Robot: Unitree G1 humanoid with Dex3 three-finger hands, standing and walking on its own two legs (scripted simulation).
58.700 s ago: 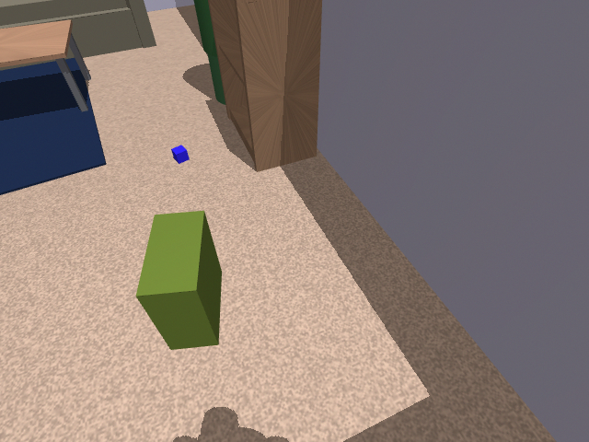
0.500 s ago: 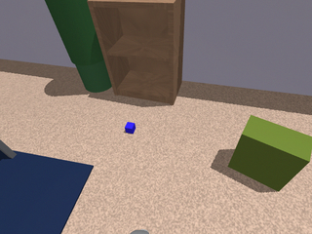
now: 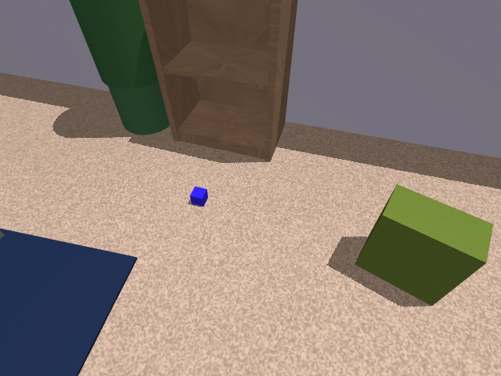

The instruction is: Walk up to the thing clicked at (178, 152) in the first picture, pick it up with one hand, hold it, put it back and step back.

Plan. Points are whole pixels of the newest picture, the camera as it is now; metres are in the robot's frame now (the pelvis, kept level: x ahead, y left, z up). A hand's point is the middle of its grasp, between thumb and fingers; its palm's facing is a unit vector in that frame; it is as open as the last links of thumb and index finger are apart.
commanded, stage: step back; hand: left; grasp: from above
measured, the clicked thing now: (199, 196) +1.05 +0.26 -0.73
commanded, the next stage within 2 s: stand in 0.34 s
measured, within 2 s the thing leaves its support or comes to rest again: neither
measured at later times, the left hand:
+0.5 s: hand out of the picture +0.13 +0.27 -0.15, palm faces +0.04 -0.94 -0.34, open 7.4 cm
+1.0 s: hand out of the picture +0.10 +0.25 -0.13, palm faces +0.04 -0.94 -0.35, open 7.4 cm
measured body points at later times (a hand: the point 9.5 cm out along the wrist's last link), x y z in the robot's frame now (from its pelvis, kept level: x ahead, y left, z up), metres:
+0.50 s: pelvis +0.04 +0.01 +0.01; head +0.06 +0.02 +0.46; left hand +0.12 +0.32 -0.12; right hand +0.12 -0.29 -0.12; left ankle +0.01 +0.14 -0.73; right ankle +0.07 -0.12 -0.73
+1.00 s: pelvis +0.03 -0.01 +0.02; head +0.04 -0.01 +0.47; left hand +0.10 +0.30 -0.11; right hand +0.15 -0.30 -0.11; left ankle +0.01 +0.14 -0.73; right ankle +0.07 -0.12 -0.73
